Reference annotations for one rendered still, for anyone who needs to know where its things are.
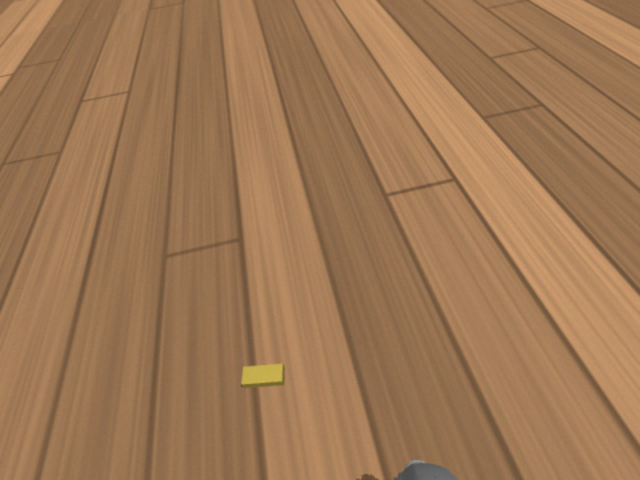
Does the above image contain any small box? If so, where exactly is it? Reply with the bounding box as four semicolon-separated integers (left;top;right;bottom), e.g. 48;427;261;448
241;364;285;388

